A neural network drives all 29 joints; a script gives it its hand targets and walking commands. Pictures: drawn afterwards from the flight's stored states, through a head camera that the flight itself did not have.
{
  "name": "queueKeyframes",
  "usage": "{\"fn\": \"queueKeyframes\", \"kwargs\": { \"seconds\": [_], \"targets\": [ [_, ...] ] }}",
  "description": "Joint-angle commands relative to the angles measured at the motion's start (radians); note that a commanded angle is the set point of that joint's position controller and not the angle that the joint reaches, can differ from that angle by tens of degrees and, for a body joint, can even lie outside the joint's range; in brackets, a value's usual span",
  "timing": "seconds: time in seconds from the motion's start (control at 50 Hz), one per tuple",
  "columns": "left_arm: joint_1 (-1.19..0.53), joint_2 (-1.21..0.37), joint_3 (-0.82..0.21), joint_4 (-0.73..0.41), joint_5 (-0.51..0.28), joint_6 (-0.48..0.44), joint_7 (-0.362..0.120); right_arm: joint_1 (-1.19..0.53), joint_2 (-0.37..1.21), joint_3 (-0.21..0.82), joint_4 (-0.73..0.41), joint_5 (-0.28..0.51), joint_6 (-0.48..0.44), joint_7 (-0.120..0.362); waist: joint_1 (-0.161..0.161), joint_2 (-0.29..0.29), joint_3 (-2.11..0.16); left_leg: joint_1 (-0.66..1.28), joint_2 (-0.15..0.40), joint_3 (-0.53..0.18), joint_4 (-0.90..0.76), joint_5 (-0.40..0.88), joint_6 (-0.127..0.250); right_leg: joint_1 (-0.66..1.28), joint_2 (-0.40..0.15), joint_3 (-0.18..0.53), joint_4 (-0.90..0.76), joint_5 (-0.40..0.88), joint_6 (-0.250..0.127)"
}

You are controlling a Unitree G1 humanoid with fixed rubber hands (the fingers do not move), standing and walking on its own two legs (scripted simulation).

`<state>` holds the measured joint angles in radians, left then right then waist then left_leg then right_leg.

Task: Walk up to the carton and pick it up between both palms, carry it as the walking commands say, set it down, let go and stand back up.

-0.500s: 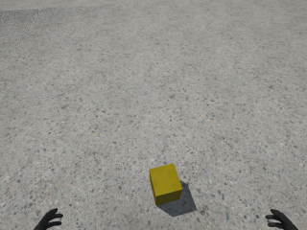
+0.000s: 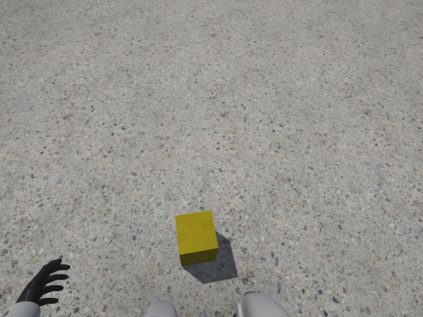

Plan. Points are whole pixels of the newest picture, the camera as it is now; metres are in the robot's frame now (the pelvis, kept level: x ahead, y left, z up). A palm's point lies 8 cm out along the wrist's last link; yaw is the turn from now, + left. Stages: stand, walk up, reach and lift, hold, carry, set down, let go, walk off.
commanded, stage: walk up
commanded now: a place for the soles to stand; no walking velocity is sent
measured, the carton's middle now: (196, 238) +0.47 +0.03 -0.64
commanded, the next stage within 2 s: none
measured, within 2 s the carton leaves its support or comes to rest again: neither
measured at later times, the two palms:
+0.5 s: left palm out of the picture +0.08 +0.27 -0.06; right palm (381, 243) +0.24 -0.34 -0.05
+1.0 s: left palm out of the picture +0.11 +0.31 -0.05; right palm (381, 255) +0.22 -0.34 -0.06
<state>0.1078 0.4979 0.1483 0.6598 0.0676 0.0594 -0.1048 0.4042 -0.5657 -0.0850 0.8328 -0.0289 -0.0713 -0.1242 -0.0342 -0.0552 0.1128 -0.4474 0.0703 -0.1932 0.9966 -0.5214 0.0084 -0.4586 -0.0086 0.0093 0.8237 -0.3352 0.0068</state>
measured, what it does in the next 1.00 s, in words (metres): steps on the spot: left foot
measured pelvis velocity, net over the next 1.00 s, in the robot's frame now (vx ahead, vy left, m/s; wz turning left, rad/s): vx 0.06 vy -0.03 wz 0.19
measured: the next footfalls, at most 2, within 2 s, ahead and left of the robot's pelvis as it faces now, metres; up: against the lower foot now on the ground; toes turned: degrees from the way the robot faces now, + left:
left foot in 0.18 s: +0.10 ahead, +0.06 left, +0.00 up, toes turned +0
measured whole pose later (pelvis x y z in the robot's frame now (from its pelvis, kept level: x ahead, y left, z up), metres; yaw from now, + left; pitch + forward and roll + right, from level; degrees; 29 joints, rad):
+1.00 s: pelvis +0.06 -0.03 +0.04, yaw +11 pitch -2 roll -1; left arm 0.11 0.44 0.04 0.99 0.02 -0.04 0.03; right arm 0.11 -0.43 -0.02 1.01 -0.04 0.02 0.04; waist -0.01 0.01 0.05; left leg -0.22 -0.06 -0.06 0.51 -0.25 0.05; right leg -0.13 -0.04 -0.13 0.46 -0.29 0.00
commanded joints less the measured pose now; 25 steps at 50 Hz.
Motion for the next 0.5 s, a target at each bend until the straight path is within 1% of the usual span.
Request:
{"fn": "queueKeyframes", "kwargs": {
  "seconds": [0.0,0.02,0.04,0.06,0.08,0.1,0.12,0.14,0.16,0.18,0.2,0.22,0.24,0.26,0.28,0.3,0.32,0.34,0.36,0.38,0.4,0.44,0.48],
  "targets": [
    [0.091,0.24,0.065,-0.044,-0.025,-0.011,0.021,0.006,-0.156,-0.019,-0.039,0.021,-0.023,-0.004,0.101,-0.087,-0.084,-0.234,-0.026,0.136,0.234,-0.053,0.024,0.189,-0.309,0.451,-0.506,-0.31,-0.293],
    [0.062,0.212,0.055,-0.036,-0.031,-0.013,0.031,0.045,-0.155,-0.017,-0.013,0.022,-0.024,0.01,0.07,-0.09,-0.061,-0.191,-0.001,0.154,0.156,-0.023,0.016,0.166,-0.266,0.372,-0.463,-0.287,-0.271],
    [0.052,0.192,0.046,-0.027,-0.03,-0.018,0.04,0.06,-0.146,-0.017,0.004,0.019,-0.026,0.026,0.063,-0.104,-0.046,-0.135,-0.007,0.189,0.068,-0.02,0.011,0.135,-0.239,0.306,-0.442,-0.218,-0.266],
    [0.08,0.182,0.035,-0.015,-0.029,-0.025,0.046,0.047,-0.128,-0.015,0.003,0.012,-0.027,0.041,0.069,-0.106,-0.04,-0.09,-0.025,0.213,0.0,-0.028,0.013,0.12,-0.247,0.292,-0.431,-0.126,-0.274],
    [0.102,0.178,0.026,-0.003,-0.034,-0.032,0.051,0.033,-0.108,-0.01,-0.007,0.012,-0.026,0.053,0.069,-0.099,-0.044,-0.051,-0.045,0.219,-0.053,-0.032,0.016,0.116,-0.27,0.292,-0.423,-0.022,-0.28],
    [0.105,0.174,0.017,0.003,-0.042,-0.039,0.055,0.023,-0.085,-0.003,-0.018,0.013,-0.024,0.064,0.062,-0.089,-0.051,0.003,-0.059,0.216,-0.118,-0.016,0.023,0.105,-0.29,0.28,-0.409,0.071,-0.275],
    [0.087,0.166,0.008,0.009,-0.052,-0.045,0.058,0.018,-0.06,0.004,-0.025,0.013,-0.022,0.073,0.04,-0.072,-0.062,0.087,-0.074,0.216,-0.218,0.048,0.033,0.078,-0.288,0.242,-0.38,0.13,-0.255],
    [0.074,0.147,-0.008,0.014,-0.061,-0.047,0.059,0.031,-0.041,0.007,-0.022,0.008,-0.022,0.08,0.015,-0.055,-0.085,0.208,-0.094,0.216,-0.345,0.148,0.045,0.035,-0.266,0.196,-0.336,0.13,-0.224],
    [0.082,0.108,-0.031,0.019,-0.066,-0.051,0.061,0.022,-0.039,0.004,-0.023,-0.001,-0.021,0.083,0.005,-0.043,-0.096,0.315,-0.105,0.184,-0.435,0.195,0.057,-0.018,-0.235,0.156,-0.29,0.109,-0.181],
    [0.097,0.056,-0.053,0.024,-0.071,-0.055,0.065,0.006,-0.064,-0.003,-0.039,-0.013,-0.021,0.083,-0.007,0.052,-0.106,0.401,-0.017,0.017,-0.559,0.184,0.077,-0.095,-0.191,0.109,-0.204,0.028,-0.116],
    [0.1,0.021,-0.063,0.031,-0.081,-0.053,0.069,-0.069,-0.137,-0.008,-0.069,-0.016,-0.027,0.084,0.015,0.241,-0.097,0.285,0.209,-0.371,-0.683,0.038,0.161,-0.109,-0.062,0.025,-0.062,-0.159,-0.029],
    [0.134,0.099,-0.046,0.053,-0.083,-0.046,0.079,-0.112,-0.141,-0.014,-0.087,0.0,-0.028,0.084,0.021,0.163,-0.105,0.229,0.251,-0.365,-0.668,0.02,0.24,-0.016,-0.035,0.039,0.013,-0.28,-0.032],
    [0.132,0.107,-0.047,0.072,-0.085,-0.055,0.083,-0.147,-0.12,-0.004,-0.082,0.0,-0.026,0.087,0.022,0.157,-0.083,0.179,0.219,-0.289,-0.642,0.091,0.254,0.018,-0.043,0.05,0.01,-0.238,-0.039],
    [0.159,0.098,-0.048,0.089,-0.084,-0.067,0.084,-0.189,-0.097,0.007,-0.08,0.004,-0.02,0.09,0.046,0.15,-0.066,0.14,0.179,-0.198,-0.601,0.16,0.234,0.065,-0.047,0.035,-0.069,-0.185,-0.042],
    [0.204,0.09,-0.049,0.119,-0.076,-0.08,0.088,-0.229,-0.078,0.015,-0.078,0.014,-0.011,0.097,0.078,0.141,-0.074,0.096,0.128,-0.099,-0.556,0.227,0.177,0.161,-0.044,0.007,-0.215,-0.064,-0.049],
    [0.211,0.098,-0.051,0.14,-0.06,-0.097,0.091,-0.229,-0.049,0.026,-0.066,0.018,0.002,0.107,0.081,0.127,-0.082,0.048,0.074,-0.023,-0.508,0.298,0.116,0.238,-0.058,0.038,-0.318,0.026,-0.057],
    [0.167,0.131,-0.048,0.132,-0.048,-0.114,0.093,-0.213,-0.018,0.032,-0.058,0.023,0.012,0.114,0.06,0.041,-0.062,0.067,-0.014,0.048,-0.428,0.3,0.065,0.184,-0.156,0.201,-0.456,-0.018,-0.088],
    [0.117,0.168,-0.049,0.13,-0.051,-0.124,0.091,-0.22,-0.014,0.03,-0.05,0.025,0.019,0.116,0.032,-0.007,-0.039,0.112,-0.072,0.085,-0.371,0.233,0.033,0.127,-0.241,0.308,-0.501,0.003,-0.139],
    [0.109,0.159,-0.058,0.14,-0.058,-0.125,0.09,-0.238,-0.028,0.023,-0.038,0.023,0.021,0.113,0.026,0.028,-0.036,0.165,-0.068,0.097,-0.389,0.191,0.031,0.106,-0.259,0.273,-0.481,0.091,-0.157],
    [0.096,0.142,-0.067,0.149,-0.061,-0.125,0.091,-0.247,-0.021,0.024,-0.029,0.024,0.019,0.114,0.02,0.027,-0.053,0.203,-0.059,0.086,-0.42,0.227,0.039,0.109,-0.245,0.227,-0.465,0.145,-0.144],
    [0.085,0.124,-0.074,0.158,-0.063,-0.125,0.094,-0.254,-0.018,0.026,-0.02,0.026,0.017,0.116,0.021,0.012,-0.073,0.235,-0.047,0.07,-0.444,0.288,0.047,0.123,-0.226,0.188,-0.457,0.181,-0.12],
    [0.077,0.103,-0.082,0.179,-0.066,-0.129,0.098,-0.274,-0.021,0.027,-0.003,0.032,0.014,0.119,0.032,-0.015,-0.109,0.266,-0.023,0.049,-0.465,0.421,0.056,0.182,-0.195,0.127,-0.452,0.278,-0.072],
    [0.062,0.104,-0.081,0.195,-0.067,-0.129,0.102,-0.293,-0.016,0.032,0.017,0.036,0.019,0.12,0.037,-0.026,-0.133,0.265,-0.019,0.054,-0.479,0.48,0.052,0.249,-0.185,0.094,-0.451,0.334,-0.058]
  ]
}}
